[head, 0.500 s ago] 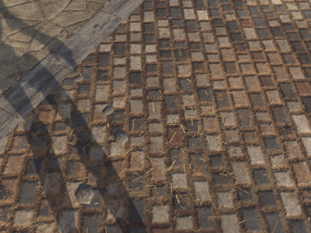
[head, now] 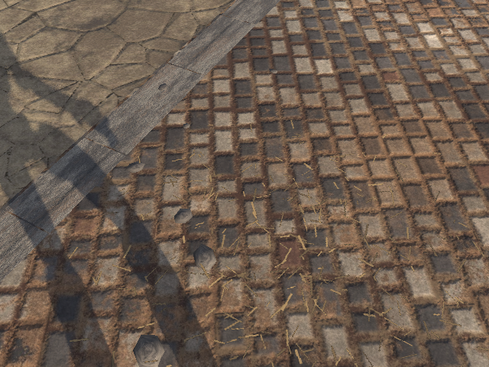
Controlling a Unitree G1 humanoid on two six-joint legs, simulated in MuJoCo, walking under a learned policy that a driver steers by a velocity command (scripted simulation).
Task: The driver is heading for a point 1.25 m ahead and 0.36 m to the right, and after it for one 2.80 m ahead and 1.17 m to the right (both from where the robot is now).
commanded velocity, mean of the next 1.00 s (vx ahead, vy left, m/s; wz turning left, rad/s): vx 0.51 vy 0.00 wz -0.44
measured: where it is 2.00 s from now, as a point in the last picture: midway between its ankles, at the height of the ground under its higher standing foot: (376, 292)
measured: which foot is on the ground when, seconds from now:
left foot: down 0.00-0.32, up 0.34-0.72, down 0.74-1.00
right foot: up 0.00-0.30, down 0.32-0.76, up 0.78-1.00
